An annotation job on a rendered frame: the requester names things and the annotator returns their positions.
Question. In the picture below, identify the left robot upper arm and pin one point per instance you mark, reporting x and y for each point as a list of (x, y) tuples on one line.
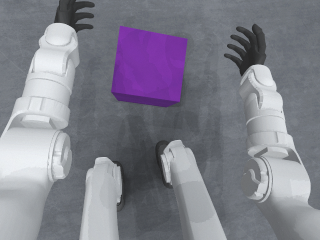
[(31, 160)]

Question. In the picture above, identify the left robot shin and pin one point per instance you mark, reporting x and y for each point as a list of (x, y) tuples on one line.
[(100, 160)]

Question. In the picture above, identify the right robot upper arm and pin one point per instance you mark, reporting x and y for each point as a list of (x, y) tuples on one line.
[(280, 189)]

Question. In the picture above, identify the right robot hand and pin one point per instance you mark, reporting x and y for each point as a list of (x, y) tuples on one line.
[(255, 50)]

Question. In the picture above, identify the left robot hand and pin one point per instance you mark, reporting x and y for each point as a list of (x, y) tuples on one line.
[(66, 14)]

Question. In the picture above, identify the robot left forearm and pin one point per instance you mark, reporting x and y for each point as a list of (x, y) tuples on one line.
[(49, 83)]

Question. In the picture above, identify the carton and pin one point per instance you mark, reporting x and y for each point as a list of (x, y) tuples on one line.
[(149, 67)]

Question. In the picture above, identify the robot left thigh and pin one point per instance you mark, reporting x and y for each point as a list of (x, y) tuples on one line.
[(99, 216)]

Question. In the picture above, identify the robot right forearm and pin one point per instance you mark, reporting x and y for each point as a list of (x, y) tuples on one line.
[(264, 117)]

